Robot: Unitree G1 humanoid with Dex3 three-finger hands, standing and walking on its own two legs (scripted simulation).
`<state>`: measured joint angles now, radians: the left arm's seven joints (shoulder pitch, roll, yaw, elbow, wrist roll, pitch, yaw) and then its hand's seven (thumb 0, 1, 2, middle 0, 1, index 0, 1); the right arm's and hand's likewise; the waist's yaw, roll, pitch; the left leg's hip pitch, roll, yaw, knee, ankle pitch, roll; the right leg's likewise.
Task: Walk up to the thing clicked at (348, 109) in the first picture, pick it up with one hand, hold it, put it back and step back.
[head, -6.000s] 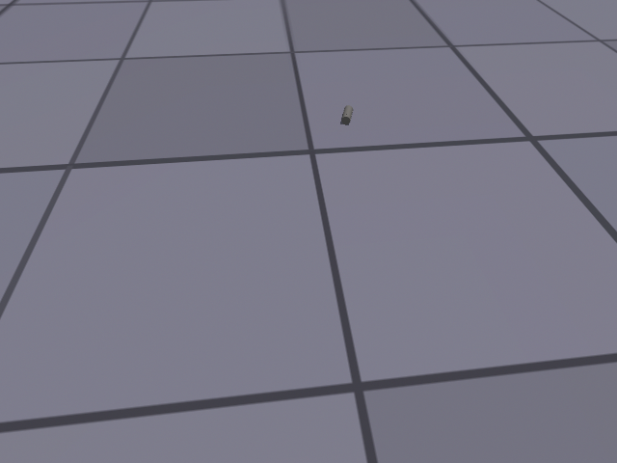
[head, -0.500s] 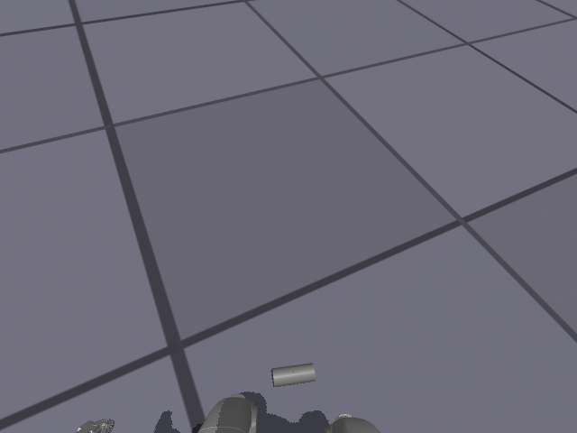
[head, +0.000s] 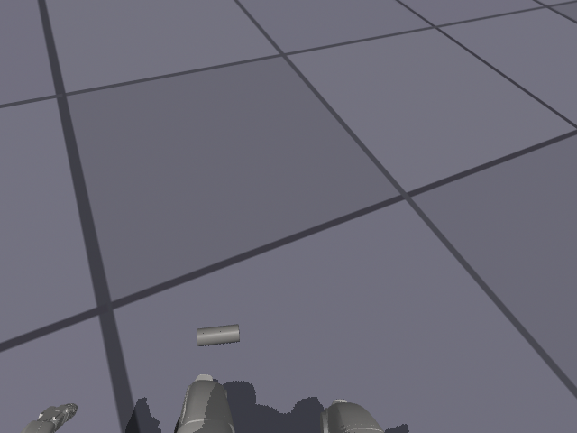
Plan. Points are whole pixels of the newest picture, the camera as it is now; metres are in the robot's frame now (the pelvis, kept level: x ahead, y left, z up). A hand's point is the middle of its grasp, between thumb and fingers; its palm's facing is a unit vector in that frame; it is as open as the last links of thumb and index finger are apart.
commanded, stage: walk up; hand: left
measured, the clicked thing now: (218, 335) +0.47 +0.19 -0.68
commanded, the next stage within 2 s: none
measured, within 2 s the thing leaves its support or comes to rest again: neither
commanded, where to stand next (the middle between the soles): +0.10 -0.04 m, yaw +6 degrees
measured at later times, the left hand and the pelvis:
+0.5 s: hand out of the picture +0.00 +0.14 -0.10, palm faces +0.09 -0.93 -0.37, open 7.4 cm; pelvis -0.04 -0.13 +0.05, yaw +6 degrees
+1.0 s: hand out of the picture +0.01 +0.17 -0.09, palm faces +0.15 -0.93 -0.33, open 7.4 cm; pelvis -0.02 -0.10 +0.07, yaw +9 degrees
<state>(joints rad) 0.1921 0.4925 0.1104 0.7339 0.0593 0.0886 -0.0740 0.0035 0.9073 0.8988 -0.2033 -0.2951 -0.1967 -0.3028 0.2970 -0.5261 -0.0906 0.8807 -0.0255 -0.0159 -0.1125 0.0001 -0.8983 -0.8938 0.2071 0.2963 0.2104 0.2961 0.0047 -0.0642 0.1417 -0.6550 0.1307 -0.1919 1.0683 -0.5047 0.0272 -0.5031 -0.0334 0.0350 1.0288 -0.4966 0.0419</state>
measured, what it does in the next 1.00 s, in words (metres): steps to the right: left foot, then left foot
